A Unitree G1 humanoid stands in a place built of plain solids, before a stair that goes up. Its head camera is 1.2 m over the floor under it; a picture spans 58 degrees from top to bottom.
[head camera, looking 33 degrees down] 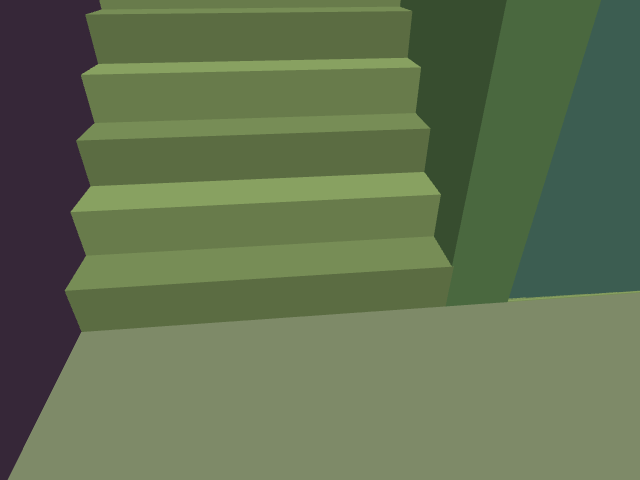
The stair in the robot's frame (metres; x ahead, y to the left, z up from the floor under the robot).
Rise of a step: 0.20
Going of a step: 0.22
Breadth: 1.43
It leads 6 degrees to the left of straight ahead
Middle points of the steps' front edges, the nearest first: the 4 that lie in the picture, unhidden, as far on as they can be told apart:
1.27 0.20 0.20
1.49 0.23 0.40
1.71 0.25 0.60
1.93 0.27 0.80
